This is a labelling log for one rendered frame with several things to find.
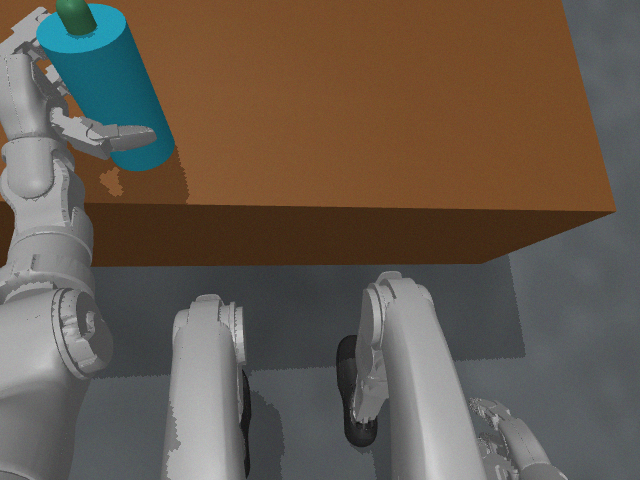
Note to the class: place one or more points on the bottle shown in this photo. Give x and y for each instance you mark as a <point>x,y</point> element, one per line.
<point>93,51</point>

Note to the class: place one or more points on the left robot hand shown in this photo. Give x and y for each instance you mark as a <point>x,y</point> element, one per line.
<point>32,103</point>

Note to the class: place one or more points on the right robot foot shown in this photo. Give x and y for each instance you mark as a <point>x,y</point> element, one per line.
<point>358,434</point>

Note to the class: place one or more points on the right robot hand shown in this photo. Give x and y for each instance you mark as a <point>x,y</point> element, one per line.
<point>515,449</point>

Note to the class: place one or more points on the left robot arm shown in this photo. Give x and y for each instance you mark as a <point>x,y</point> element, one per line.
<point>53,338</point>

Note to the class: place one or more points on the right robot arm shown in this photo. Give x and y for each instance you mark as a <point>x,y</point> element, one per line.
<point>541,471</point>

